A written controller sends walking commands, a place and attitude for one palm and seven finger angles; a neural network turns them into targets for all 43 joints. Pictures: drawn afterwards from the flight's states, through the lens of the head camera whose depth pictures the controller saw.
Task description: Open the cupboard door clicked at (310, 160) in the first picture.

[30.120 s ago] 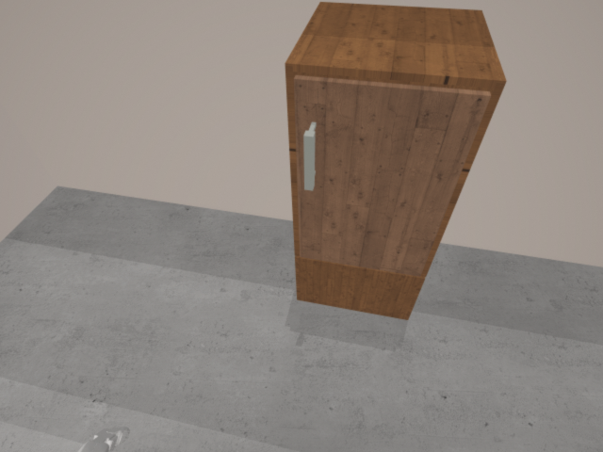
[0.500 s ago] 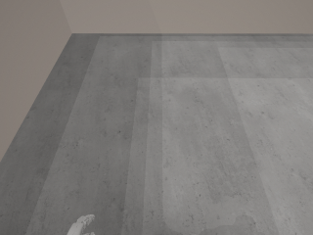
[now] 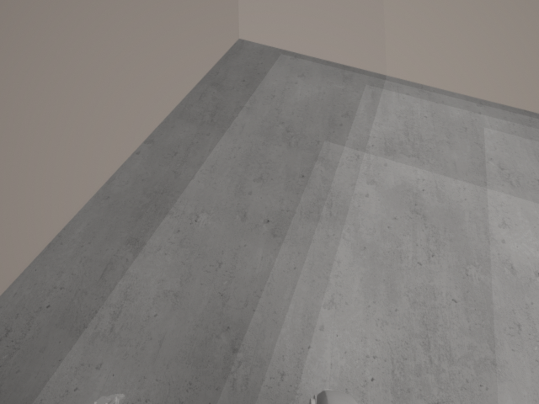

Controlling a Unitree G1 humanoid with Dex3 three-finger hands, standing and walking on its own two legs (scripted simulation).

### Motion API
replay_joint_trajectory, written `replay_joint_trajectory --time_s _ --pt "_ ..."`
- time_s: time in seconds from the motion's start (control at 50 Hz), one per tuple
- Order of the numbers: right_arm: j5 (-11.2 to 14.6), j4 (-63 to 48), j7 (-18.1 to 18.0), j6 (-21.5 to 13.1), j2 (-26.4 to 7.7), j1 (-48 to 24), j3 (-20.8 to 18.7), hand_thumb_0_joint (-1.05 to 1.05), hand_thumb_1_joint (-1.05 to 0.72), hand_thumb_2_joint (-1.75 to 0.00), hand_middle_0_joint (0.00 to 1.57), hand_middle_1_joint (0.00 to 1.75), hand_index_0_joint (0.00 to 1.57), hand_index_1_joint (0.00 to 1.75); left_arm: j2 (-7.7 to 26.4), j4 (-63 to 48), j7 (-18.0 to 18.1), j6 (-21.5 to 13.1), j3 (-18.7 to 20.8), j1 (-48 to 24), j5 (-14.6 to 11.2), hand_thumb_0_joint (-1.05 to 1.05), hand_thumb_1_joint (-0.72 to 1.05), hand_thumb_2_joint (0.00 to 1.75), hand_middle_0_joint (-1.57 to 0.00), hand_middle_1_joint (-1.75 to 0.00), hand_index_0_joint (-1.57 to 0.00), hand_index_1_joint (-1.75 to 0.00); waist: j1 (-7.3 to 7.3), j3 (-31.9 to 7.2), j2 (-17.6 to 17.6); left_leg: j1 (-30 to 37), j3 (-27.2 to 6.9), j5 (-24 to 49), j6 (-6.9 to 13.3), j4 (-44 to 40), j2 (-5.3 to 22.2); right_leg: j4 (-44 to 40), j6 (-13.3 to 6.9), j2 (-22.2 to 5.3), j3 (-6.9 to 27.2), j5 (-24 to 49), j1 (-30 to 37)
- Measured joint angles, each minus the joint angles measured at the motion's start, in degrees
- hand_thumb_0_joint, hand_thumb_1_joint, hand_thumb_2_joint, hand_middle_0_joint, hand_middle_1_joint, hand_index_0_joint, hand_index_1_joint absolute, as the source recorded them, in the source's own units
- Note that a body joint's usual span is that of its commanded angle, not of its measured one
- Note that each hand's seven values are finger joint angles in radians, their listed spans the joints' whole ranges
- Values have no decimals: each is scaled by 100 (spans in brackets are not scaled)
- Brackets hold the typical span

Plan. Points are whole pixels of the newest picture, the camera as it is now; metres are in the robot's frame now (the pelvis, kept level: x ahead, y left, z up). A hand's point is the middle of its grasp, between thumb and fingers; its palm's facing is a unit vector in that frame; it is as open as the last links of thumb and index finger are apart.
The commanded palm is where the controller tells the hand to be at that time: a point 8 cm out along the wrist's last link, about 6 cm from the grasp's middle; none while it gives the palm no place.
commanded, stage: turn to face it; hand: left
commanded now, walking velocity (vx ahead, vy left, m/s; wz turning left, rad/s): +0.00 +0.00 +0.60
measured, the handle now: out of the picture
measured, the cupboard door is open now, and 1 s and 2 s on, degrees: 48 48 48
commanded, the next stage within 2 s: none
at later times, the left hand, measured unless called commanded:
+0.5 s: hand out of the picture -0.02 +0.12 -0.16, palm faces +0.35 -0.90 -0.26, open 7.3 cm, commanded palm none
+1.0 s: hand out of the picture -0.04 +0.15 -0.15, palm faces +0.57 -0.77 -0.30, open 7.4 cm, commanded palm none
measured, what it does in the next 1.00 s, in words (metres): steps on the spot, turning left: right foot, then left foot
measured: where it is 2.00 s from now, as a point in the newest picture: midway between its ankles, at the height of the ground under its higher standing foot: outside the picture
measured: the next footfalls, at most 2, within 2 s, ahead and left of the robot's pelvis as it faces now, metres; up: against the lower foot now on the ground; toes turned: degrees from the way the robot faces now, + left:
right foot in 0.18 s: +0.04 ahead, -0.15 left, +0.00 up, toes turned +5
left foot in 0.64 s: -0.02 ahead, +0.05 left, +0.00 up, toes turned +31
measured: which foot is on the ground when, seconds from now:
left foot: down 0.00-0.18, up 0.20-0.62, down 0.64-1.00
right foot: up 0.00-0.16, down 0.18-0.64, up 0.66-1.00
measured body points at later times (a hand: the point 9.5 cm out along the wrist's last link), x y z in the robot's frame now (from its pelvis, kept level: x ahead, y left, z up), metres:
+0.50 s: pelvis +0.00 -0.08 +0.00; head +0.06 -0.08 +0.45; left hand -0.03 +0.16 -0.14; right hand +0.18 -0.29 -0.15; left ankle -0.05 +0.06 -0.68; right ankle +0.00 -0.16 -0.74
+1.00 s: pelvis +0.00 -0.10 -0.01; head +0.04 -0.07 +0.44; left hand -0.07 +0.19 -0.13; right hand +0.20 -0.26 -0.15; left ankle -0.06 +0.03 -0.74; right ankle +0.07 -0.21 -0.72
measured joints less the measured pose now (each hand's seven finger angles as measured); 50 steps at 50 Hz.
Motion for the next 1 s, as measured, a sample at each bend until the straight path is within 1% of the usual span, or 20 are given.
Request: replay_joint_trajectory --time_s 0.1,0.16,0.18,0.22,0.24,0.28,0.34,0.4,0.5,0.58,0.62,0.64,0.66,0.7,0.74,0.8,0.84,0.9,0.96,1.0 --pt "-20 -36 52 91 -87 -57 -57 1 -90 -89 21 30 20 30 -19 -80 14 18 -57 -6 -34 0 91 90 -19 -30 -19 -30 -65 71 164 -66 -320 69 -146 1 -81 -1261 -59 145 13 -256 503" --pt "-1 -59 67 180 -151 -79 -109 1 -90 -89 21 30 20 30 -71 -175 11 -63 -109 4 -58 0 91 90 -19 -30 -19 -30 -95 98 267 -245 -549 8 -289 243 -162 -2462 -152 267 -50 62 1047" --pt "25 -62 73 214 -174 -82 -134 1 -90 -89 21 30 20 30 -90 -213 19 -120 -120 32 -39 0 91 90 -19 -30 -19 -30 -75 91 281 -369 -586 -181 -312 465 -197 -2828 -355 260 -91 303 1183" --pt "35 -2 83 289 -250 -160 -199 1 -90 -89 20 30 20 30 -205 -232 47 -168 -183 55 0 0 91 90 -19 -30 -19 -30 -61 179 381 -711 -563 -1210 -374 1517 -247 -2735 -629 229 -262 313 1212" --pt "23 24 100 315 -285 -186 -214 1 -90 -89 20 30 20 30 -263 -232 59 -181 -215 86 1 0 91 90 -19 -30 -19 -30 -68 207 397 -894 -486 -1428 -396 2166 -268 -2767 -683 178 -352 277 1281" --pt "8 69 136 356 -323 -250 -234 1 -90 -89 20 30 20 30 -357 -222 76 -196 -257 177 -14 0 91 90 -19 -30 -20 -30 -70 243 376 -1138 -283 -1432 -492 3204 -212 -2944 -719 89 -484 295 1444" --pt "24 74 171 381 -305 -337 -222 1 -91 -89 20 30 20 30 -448 -194 87 -219 -300 289 -25 0 91 90 -20 -30 -20 -30 -109 293 263 -1167 -74 -1285 -624 3704 -47 -3196 -743 -32 -688 386 1647" --pt "41 81 186 408 -265 -433 -188 1 -91 -89 20 30 20 30 -515 -190 81 -262 -332 366 -19 0 90 90 -20 -30 -20 -30 -96 346 148 -961 35 -1298 -699 3393 91 -3304 -770 -129 -922 402 1770" --pt "51 87 196 436 -215 -667 -138 1 -91 -89 20 30 19 30 -485 -178 80 -284 -302 465 12 0 92 90 -20 -30 -20 -30 31 424 53 -526 209 -1424 -687 2514 197 -3186 -778 -237 -1332 287 1810" --pt "68 -4 196 374 -149 -865 -82 1 -91 -89 20 30 19 30 -351 -129 61 -259 -234 529 40 0 91 90 -20 -30 -20 -30 151 461 -61 -108 431 -1485 -577 1647 163 -2871 -726 -368 -1626 106 1723" --pt "67 -92 202 310 -120 -921 -55 1 -91 -89 20 30 19 30 -256 -86 44 -236 -187 576 29 0 91 90 -20 -30 -20 -30 176 441 -127 195 533 -1155 -498 1009 107 -2572 -662 -471 -1757 -52 1623" --pt "58 -154 211 258 -126 -918 -42 1 -91 -89 20 30 19 30 -209 -76 29 -211 -165 623 11 0 91 90 -20 -30 -20 -30 167 389 -135 351 533 -758 -377 641 90 -2310 -613 -530 -1810 -176 1510" --pt "42 -195 202 195 -95 -927 -48 1 -91 -89 20 30 19 30 -139 -38 15 -155 -139 596 -12 0 91 90 -20 -30 -20 -30 146 386 -210 284 498 -644 -213 687 13 -1870 -459 -584 -1660 -471 1323" --pt "32 -247 171 115 -50 -886 -8 1 -91 -89 20 30 20 30 -25 7 28 21 -109 467 -6 1 91 90 -20 -30 -20 -30 166 409 -279 183 401 -746 -38 861 -56 -829 -272 -431 -1042 -1008 857" --pt "15 -259 115 94 -25 -767 25 1 -91 -89 20 30 20 30 27 17 34 99 -77 324 2 1 91 90 -20 -30 -20 -30 153 382 -242 194 250 -723 -10 749 -70 -131 -168 -271 -635 -973 488" --pt "9 -195 62 129 -27 -598 48 1 -90 -89 20 30 20 30 43 -75 -10 90 -60 143 5 1 91 90 -20 -30 -19 -30 143 339 -135 280 52 -483 -57 400 -79 224 -85 -178 -238 -506 160" --pt "7 -143 60 147 -31 -494 52 1 -90 -89 20 30 20 30 41 -162 -32 57 -59 62 3 1 91 90 -19 -30 -19 -30 132 305 -71 316 -52 -349 -68 210 -83 112 -56 -159 -74 -297 93" --pt "-5 -91 76 163 -36 -347 37 1 -90 -89 21 30 20 30 29 -262 -32 33 -71 -45 -5 1 91 90 -19 -30 -19 -30 62 261 29 291 -227 -230 -120 68 -79 -434 -39 -108 40 -252 212" --pt "-19 -61 91 191 -54 -224 -3 1 -90 -89 21 30 20 30 2 -340 -26 5 -97 -143 -23 1 91 90 -19 -30 -19 -30 -41 241 139 173 -427 -201 -212 109 -77 -1280 -59 14 38 -319 543" --pt "-7 -46 90 218 -81 -149 -44 1 -90 -89 21 30 20 30 -29 -394 -25 -51 -124 -186 -42 0 91 90 -19 -30 -19 -30 -104 230 219 38 -581 -241 -299 258 -94 -2036 -86 136 -13 -103 898"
